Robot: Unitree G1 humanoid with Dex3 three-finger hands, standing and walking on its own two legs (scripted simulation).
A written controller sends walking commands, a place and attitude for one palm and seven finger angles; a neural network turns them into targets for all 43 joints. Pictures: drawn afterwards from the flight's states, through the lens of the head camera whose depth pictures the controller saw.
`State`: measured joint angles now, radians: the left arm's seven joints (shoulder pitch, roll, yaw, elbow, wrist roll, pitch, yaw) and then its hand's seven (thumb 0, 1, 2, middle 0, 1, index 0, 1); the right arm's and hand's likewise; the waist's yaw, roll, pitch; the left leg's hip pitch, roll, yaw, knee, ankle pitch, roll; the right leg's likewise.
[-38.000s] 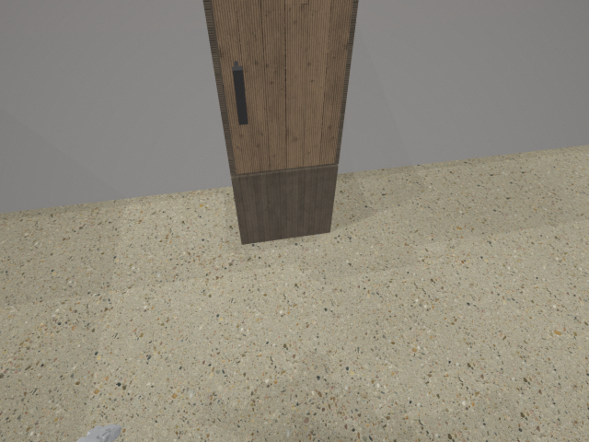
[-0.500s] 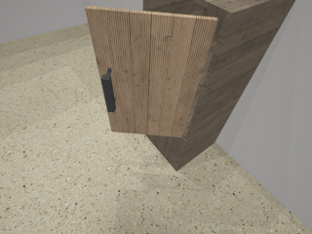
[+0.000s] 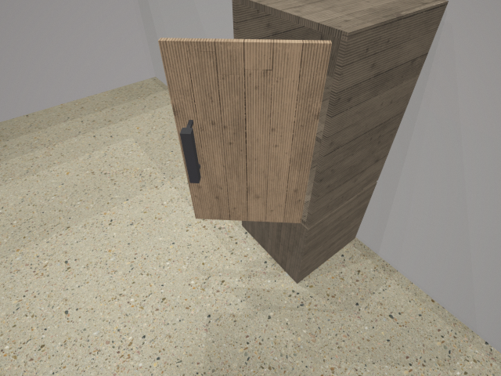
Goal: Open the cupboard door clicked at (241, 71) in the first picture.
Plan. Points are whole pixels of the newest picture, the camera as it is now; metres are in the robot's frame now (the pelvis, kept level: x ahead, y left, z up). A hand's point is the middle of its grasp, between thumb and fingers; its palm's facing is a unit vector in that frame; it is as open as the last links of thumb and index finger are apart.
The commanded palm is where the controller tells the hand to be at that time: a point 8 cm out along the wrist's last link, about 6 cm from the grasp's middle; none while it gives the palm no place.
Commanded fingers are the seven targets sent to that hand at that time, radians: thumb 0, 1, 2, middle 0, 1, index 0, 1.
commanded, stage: come to a stop and stand still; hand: left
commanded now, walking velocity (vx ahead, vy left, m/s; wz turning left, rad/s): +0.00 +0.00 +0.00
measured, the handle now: (192, 151) +0.66 +0.20 -0.02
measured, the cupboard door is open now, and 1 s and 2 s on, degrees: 49 49 49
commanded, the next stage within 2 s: look again from close up in 1.20 s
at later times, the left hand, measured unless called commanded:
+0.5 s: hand out of the picture -0.05 +0.16 -0.18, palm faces +0.05 -0.99 -0.16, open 7.4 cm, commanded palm none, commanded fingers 0.00 0.90 0.90 -0.20 -0.30 -0.20 -0.30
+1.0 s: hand out of the picture -0.21 +0.17 -0.17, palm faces +0.12 -0.98 -0.18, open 7.4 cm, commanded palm none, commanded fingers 0.00 0.90 0.90 -0.20 -0.30 -0.20 -0.30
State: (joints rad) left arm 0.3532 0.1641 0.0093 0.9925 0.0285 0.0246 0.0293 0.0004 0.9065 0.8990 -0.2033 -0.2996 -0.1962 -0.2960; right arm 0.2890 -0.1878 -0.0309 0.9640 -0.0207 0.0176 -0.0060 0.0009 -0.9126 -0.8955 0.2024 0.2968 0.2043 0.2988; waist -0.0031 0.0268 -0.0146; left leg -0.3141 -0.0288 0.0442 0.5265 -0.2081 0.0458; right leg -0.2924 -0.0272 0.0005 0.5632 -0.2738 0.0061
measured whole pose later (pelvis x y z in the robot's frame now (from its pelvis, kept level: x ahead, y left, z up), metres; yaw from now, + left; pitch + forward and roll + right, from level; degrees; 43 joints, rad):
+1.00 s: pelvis -0.15 +0.00 +0.01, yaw +0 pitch +1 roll +1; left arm 0.46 0.15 0.05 1.04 0.04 -0.01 0.02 0.00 0.90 0.90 -0.20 -0.30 -0.20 -0.30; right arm 0.34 -0.17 -0.06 0.98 -0.02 0.00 0.01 0.00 -0.91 -0.90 0.20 0.30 0.20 0.30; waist 0.05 -0.04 -0.06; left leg -0.17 0.00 0.09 0.50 -0.35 0.04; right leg -0.34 0.01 -0.04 0.50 -0.26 -0.07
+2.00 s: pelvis -0.05 -0.05 +0.01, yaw +0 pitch +0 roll +0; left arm 0.30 0.14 0.00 1.14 0.01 -0.02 0.03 -0.01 0.92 0.90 -0.20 -0.30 -0.19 -0.30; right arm 0.25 -0.17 0.00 1.10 -0.01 -0.02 -0.05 0.01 -0.95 -0.90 0.20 0.30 0.20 0.30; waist 0.01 0.02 0.02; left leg -0.11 0.03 0.08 0.38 -0.27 -0.01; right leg -0.19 0.00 -0.10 0.42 -0.24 -0.04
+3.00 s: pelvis +0.14 -0.03 +0.01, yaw +2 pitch -1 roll +0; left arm 0.33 0.13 0.05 1.09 0.03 -0.01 0.02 0.00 0.91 0.90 -0.21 -0.30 -0.20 -0.30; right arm 0.14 -0.18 -0.04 1.00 -0.01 0.01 0.00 0.00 -0.91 -0.90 0.20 0.30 0.20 0.30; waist 0.07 -0.03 0.05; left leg -0.36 0.04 0.09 0.59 -0.23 -0.04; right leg -0.17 -0.07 -0.14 0.50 -0.31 0.00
